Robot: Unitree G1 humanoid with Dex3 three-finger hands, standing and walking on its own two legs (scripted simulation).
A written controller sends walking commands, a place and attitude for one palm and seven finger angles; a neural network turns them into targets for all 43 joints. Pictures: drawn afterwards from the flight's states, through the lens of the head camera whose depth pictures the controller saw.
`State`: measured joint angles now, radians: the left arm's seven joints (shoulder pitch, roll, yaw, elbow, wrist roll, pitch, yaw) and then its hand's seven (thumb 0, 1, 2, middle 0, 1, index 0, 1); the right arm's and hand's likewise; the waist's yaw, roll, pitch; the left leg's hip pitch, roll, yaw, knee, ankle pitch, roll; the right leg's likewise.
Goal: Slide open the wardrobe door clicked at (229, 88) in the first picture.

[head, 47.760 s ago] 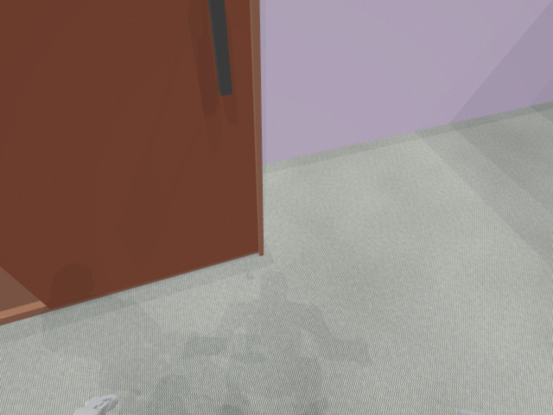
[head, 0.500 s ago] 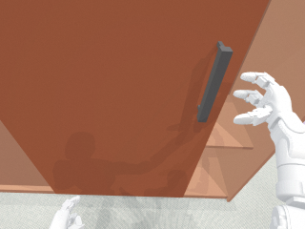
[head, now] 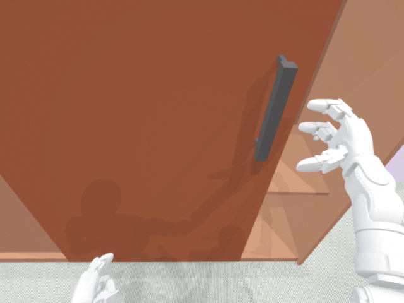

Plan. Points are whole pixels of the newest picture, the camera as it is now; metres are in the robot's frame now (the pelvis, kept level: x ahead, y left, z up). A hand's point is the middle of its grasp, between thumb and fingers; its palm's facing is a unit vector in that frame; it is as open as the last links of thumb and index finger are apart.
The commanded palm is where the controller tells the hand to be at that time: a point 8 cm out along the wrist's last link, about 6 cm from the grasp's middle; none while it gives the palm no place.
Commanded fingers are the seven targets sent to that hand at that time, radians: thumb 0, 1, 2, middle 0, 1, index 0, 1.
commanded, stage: move the hooked fingers beside the handle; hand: right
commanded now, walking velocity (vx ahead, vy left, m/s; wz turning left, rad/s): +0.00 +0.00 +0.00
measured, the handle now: (269, 112) +0.47 -0.12 +0.17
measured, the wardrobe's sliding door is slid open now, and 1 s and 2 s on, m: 0.30 0.30 0.30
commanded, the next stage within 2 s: feel for the door with the fingertips in 0.96 s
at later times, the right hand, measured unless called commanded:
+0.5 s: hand (315, 130) +0.38 -0.18 +0.20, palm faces +0.00 +1.00 -0.04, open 14.0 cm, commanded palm +0.37 -0.23 +0.18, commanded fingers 0.00 0.50 -0.30 0.30 1.20 0.30 1.20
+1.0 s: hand (308, 133) +0.39 -0.18 +0.19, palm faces -0.02 +1.00 -0.03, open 14.0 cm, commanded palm +0.37 -0.23 +0.18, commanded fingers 0.00 0.50 -0.30 0.30 1.20 0.30 1.20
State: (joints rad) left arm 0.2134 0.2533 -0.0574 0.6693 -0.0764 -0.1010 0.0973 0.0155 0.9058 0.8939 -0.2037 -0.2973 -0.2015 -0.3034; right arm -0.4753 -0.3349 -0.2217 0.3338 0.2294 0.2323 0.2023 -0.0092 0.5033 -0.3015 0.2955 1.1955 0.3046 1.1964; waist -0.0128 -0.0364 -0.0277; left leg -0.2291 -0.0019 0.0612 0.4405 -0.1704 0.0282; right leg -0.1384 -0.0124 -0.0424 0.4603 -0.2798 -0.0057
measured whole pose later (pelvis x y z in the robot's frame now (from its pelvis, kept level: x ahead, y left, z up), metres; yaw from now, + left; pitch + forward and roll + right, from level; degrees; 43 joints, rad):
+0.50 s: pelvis -0.01 +0.01 +0.00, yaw +0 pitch -2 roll +0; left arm 0.22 0.27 -0.05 0.69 -0.08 -0.10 0.10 0.02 0.91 0.89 -0.20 -0.30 -0.20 -0.30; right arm -0.57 -0.38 -0.23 0.45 0.22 0.23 0.21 -0.01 0.50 -0.30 0.30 1.20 0.31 1.20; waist 0.01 -0.03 -0.03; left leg -0.25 -0.01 0.07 0.45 -0.17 0.04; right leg -0.17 -0.02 -0.03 0.48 -0.28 0.00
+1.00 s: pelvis +0.00 +0.00 +0.00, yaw +0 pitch -1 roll +0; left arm 0.24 0.27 -0.04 0.69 -0.08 -0.10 0.10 0.02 0.91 0.89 -0.20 -0.30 -0.20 -0.30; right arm -0.56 -0.36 -0.22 0.45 0.23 0.21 0.21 -0.01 0.50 -0.30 0.29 1.20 0.30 1.20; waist 0.01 -0.04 -0.03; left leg -0.26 -0.01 0.06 0.45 -0.17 0.03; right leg -0.18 -0.02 -0.04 0.48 -0.29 0.00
